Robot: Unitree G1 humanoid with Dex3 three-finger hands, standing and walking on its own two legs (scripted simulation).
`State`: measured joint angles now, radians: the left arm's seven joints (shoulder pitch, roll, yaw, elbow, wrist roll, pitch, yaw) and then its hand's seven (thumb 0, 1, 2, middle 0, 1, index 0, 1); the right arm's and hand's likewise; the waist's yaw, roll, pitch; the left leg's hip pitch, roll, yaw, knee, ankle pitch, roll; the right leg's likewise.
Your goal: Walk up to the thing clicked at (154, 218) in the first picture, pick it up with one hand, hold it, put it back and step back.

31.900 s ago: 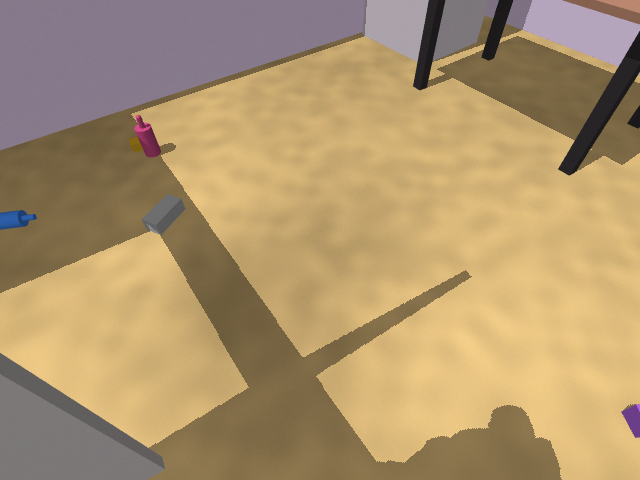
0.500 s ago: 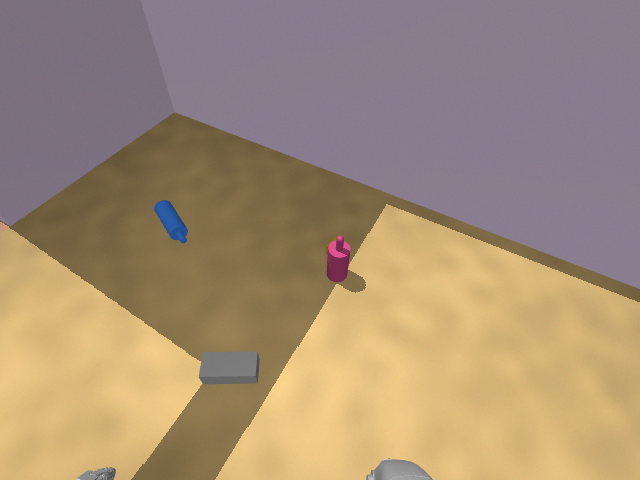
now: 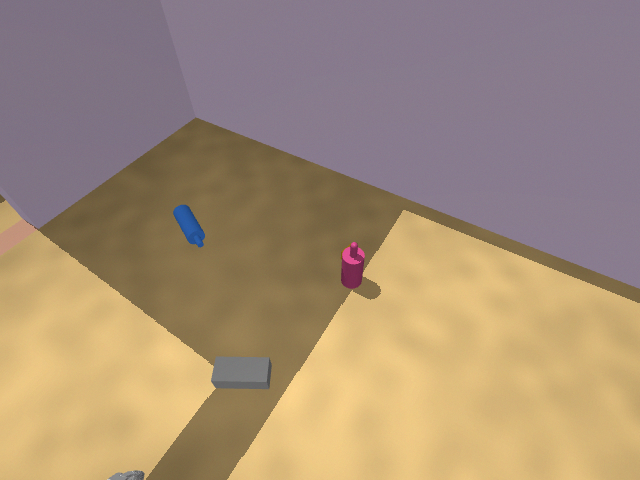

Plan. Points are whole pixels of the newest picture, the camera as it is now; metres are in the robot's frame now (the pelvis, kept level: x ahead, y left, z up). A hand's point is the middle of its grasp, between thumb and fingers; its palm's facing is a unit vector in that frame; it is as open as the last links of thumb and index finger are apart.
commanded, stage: walk up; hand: left
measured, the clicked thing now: (242, 372) +0.50 +0.29 -0.74
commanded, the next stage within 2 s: stand in 0.28 s
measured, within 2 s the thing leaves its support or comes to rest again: neither
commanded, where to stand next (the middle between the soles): +0.11 +0.07 m, yaw -2 degrees
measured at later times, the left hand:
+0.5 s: hand out of the picture +0.09 +0.26 -0.15, palm faces -0.01 -0.94 -0.35, open 7.3 cm
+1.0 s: hand out of the picture +0.08 +0.24 -0.14, palm faces -0.02 -0.94 -0.35, open 7.3 cm
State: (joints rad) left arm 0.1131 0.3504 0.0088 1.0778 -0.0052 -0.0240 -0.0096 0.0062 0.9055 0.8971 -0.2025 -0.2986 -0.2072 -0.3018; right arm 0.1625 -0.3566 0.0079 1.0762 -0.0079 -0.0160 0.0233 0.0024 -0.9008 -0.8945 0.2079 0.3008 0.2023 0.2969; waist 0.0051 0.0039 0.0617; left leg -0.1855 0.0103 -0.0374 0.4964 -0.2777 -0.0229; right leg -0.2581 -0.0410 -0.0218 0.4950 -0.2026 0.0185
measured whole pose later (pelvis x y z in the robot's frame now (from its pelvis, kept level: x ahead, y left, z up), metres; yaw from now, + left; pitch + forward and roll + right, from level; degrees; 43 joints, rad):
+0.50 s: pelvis +0.00 +0.00 +0.01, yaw +0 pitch -3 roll +0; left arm 0.08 0.36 0.01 1.16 0.01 -0.02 -0.01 0.00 0.91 0.90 -0.20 -0.30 -0.21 -0.30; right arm 0.07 -0.35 0.00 1.13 -0.01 -0.01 0.02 0.00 -0.90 -0.89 0.21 0.30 0.20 0.30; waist 0.01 0.00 0.06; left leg -0.09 0.01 -0.03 0.34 -0.21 -0.02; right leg -0.17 -0.04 -0.02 0.36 -0.14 0.02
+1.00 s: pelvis +0.01 -0.02 +0.01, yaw +0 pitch -2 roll +0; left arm 0.09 0.35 0.00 1.15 0.01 -0.01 -0.01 0.00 0.91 0.90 -0.20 -0.30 -0.21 -0.30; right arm 0.11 -0.36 0.00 1.15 -0.01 0.00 0.02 0.00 -0.90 -0.89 0.21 0.30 0.20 0.30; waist 0.00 0.02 0.05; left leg -0.09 0.04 -0.04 0.34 -0.21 -0.05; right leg -0.18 -0.02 -0.03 0.36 -0.15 0.00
